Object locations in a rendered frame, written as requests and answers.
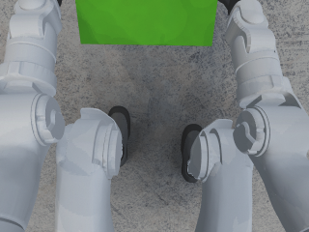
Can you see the robot right forearm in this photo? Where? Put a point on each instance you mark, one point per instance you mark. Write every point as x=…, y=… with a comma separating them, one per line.
x=255, y=59

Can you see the robot right hand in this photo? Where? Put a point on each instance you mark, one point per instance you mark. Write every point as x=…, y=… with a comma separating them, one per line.
x=229, y=4

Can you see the robot left upper arm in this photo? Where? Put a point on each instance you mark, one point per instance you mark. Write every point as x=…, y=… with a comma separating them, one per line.
x=29, y=124

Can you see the robot left thigh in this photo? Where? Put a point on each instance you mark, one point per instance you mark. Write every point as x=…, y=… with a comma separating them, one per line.
x=82, y=194

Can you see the robot left shin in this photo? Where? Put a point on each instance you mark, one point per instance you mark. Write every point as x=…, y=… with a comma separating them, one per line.
x=86, y=113

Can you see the robot right upper arm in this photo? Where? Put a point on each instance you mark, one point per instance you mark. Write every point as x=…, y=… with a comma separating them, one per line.
x=276, y=138

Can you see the robot left forearm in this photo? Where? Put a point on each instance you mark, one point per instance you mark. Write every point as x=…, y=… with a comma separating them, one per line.
x=31, y=48

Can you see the carton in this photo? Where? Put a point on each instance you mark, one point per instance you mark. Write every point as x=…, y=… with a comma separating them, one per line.
x=146, y=22

